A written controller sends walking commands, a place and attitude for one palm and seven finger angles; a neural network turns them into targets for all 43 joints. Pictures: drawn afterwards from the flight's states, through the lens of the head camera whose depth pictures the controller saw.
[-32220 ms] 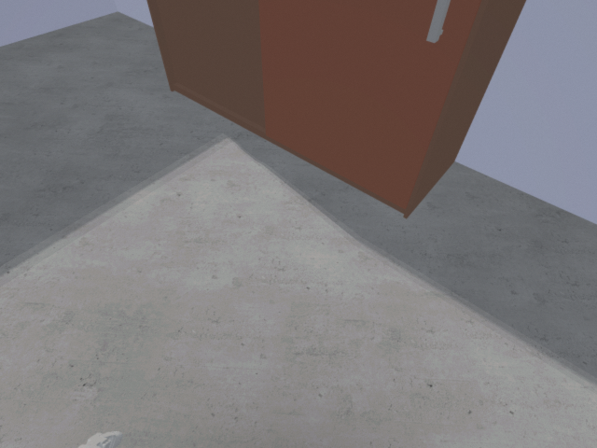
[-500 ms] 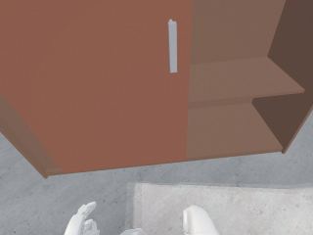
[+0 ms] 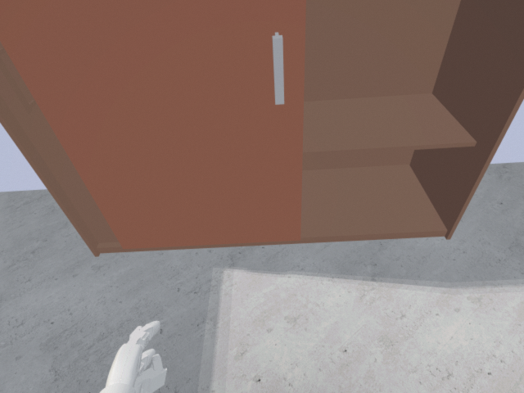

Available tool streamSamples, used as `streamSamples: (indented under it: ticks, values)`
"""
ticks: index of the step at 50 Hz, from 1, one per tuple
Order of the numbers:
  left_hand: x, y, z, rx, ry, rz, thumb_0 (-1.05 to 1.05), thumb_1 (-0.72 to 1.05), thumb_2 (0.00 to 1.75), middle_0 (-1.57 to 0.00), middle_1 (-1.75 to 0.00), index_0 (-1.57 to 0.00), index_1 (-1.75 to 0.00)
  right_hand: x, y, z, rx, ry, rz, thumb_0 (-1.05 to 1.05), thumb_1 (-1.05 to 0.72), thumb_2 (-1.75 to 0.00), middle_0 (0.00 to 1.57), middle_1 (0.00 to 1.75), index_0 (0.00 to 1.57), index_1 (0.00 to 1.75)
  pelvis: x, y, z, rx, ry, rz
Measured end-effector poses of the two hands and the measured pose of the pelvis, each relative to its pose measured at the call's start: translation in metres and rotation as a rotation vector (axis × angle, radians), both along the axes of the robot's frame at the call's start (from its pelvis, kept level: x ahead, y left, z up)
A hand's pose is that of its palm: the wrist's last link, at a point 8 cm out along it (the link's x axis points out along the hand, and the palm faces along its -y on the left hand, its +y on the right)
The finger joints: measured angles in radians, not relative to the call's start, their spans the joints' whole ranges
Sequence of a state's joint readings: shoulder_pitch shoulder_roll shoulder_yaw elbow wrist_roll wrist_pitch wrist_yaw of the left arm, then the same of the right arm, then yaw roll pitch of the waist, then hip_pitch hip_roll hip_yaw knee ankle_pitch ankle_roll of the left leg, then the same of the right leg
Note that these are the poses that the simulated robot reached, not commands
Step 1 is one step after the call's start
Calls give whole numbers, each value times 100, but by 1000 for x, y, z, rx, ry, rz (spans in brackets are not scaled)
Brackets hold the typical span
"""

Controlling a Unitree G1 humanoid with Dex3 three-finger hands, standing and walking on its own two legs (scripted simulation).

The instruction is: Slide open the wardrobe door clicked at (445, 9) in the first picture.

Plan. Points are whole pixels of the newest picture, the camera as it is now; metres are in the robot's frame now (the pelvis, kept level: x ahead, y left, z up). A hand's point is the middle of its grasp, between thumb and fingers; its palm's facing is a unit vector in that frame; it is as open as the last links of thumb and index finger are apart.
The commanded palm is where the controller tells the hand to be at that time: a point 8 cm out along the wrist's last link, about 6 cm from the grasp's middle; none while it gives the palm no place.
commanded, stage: stop stepping back and stand still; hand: right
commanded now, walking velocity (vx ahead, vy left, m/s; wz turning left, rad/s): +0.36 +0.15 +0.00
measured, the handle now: (278, 68) +0.94 -0.04 +0.12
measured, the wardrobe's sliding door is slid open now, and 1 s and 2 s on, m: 0.70 0.70 0.70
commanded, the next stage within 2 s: let the arm hang, fingers relaxed in 0.42 s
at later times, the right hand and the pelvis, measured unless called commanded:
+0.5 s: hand out of the picture +0.16 -0.29 +0.18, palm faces +0.50 +0.77 -0.40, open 7.4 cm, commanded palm none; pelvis -0.04 -0.02 +0.00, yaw +0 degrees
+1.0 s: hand out of the picture +0.03 -0.23 -0.16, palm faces +0.01 +0.96 -0.27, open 7.0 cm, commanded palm none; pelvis +0.00 -0.02 +0.01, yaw -2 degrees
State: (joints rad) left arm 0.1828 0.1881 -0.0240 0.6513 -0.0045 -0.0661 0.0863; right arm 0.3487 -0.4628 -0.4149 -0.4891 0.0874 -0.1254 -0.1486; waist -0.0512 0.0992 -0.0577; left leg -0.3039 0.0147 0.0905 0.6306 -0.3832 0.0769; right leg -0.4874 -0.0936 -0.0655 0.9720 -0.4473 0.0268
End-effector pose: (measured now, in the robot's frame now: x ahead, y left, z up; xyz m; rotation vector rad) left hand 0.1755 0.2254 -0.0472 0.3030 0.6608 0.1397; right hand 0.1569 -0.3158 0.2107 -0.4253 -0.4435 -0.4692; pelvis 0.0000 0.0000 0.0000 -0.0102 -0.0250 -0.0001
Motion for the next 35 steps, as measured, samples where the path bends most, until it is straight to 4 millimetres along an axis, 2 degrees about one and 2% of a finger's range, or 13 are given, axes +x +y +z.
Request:
streamSamples:
  ticks: [3, 5, 9, 12, 15, 17, 23, 26, 27, 28, 31, 33, 35]
  values:
    - [-31, 4, -10, 36, -14, 44, 2, 90, 90, -21, -30, -21, -30, -6, -14, -18, 42, 36, -16, 1, -89, -90, 21, 30, 21, 30, -13, -18, -9, 27, 5, 3]
    - [-53, 3, -17, 28, 11, 76, 2, 90, 90, -21, -30, -21, -30, -10, -15, -23, 9, 65, 4, 1, -90, -90, 21, 30, 21, 30, -26, -20, -11, 9, -20, 16]
    - [-95, -4, -25, -35, 105, 98, 2, 90, 90, -20, -30, -21, -30, -20, -4, -19, -31, 118, 45, 1, -90, -90, 21, 30, 21, 30, -39, -16, 0, 18, -27, 16]
    - [-114, -8, -32, -73, 155, 94, 2, 90, 90, -20, -30, -21, -30, -31, 9, -10, -69, 156, 52, 1, -90, -90, 21, 30, 21, 30, -44, -10, 5, 36, -9, 5]
    - [-119, -3, -50, -88, 184, 72, 2, 90, 90, -21, -30, -21, -30, -44, 19, -5, -159, 152, 42, 1, -89, -90, 21, 30, 21, 30, -53, -3, -7, -4, 22, -1]
    - [-119, 0, -56, -76, 215, 61, 2, 90, 90, -21, -30, -21, -30, -48, 18, -3, -161, 145, 27, 1, -89, -90, 21, 30, 22, 30, -57, -4, -6, 8, 10, -8]
    - [-100, 5, -43, -50, 181, 82, 2, 90, 90, -21, -30, -21, -30, -48, 0, -11, -69, 175, -52, 1, -89, -90, 21, 30, 22, 30, -47, -11, 3, -12, 14, -5]
    - [-79, 6, -40, -12, 100, 72, 2, 90, 90, -21, -30, -21, -30, -40, -6, -22, -38, 160, -46, 1, -89, -90, 21, 30, 22, 30, -39, -19, -6, 13, 15, -9]
    - [-71, 6, -42, -15, 81, 55, 2, 90, 90, -20, -30, -21, -30, -33, -8, -33, -45, 180, -36, 1, -89, -90, 21, 30, 21, 30, -39, -22, -11, 20, 21, -20]
    - [-66, 7, -46, -26, 90, 37, 2, 90, 90, -20, -30, -21, -30, -23, -11, -54, -25, 254, -29, 1, -90, -90, 21, 30, 21, 30, -39, -23, -13, 17, 27, -28]
    - [-58, 5, -58, -48, 155, -5, 1, 91, 90, -20, -30, -21, -30, 2, -10, -147, 148, 637, -27, 0, -90, -90, 20, 30, 20, 30, -37, -23, -14, 7, 47, -57]
    - [-58, 4, -64, -61, 194, -19, 1, 91, 90, -20, -30, -21, -30, -2, 8, -214, 259, 912, -10, 0, -91, -90, 20, 30, 20, 30, -34, -19, -14, 1, 49, -65]
    - [-60, 5, -72, -79, 231, -15, 1, 91, 90, -20, -30, -21, -30, -22, 33, -274, 325, 1137, 28, 0, -91, -90, 20, 30, 20, 30, -30, -12, -20, -32, 50, -55]
